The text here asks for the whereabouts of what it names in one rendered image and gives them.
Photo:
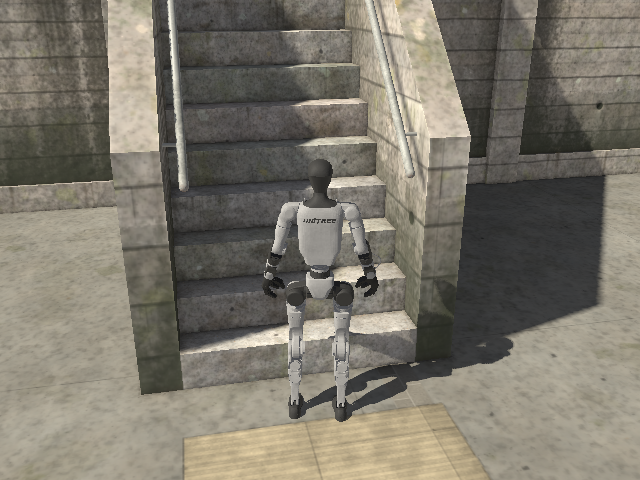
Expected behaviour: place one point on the right robot upper arm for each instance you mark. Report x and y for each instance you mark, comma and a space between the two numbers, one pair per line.
352, 213

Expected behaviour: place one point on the left robot upper arm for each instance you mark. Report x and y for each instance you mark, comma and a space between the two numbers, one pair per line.
288, 213

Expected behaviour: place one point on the right robot forearm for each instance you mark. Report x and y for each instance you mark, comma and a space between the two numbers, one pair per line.
367, 263

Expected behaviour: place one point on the robot right hand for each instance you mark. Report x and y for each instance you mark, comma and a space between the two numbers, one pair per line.
364, 282

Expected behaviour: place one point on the robot left thigh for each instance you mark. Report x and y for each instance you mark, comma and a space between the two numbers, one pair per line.
296, 302

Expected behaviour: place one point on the left robot forearm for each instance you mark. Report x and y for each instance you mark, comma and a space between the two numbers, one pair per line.
272, 264

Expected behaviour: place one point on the robot torso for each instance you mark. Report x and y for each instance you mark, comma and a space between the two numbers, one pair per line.
320, 236

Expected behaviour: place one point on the robot left hand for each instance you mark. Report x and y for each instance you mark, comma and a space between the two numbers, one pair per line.
273, 283

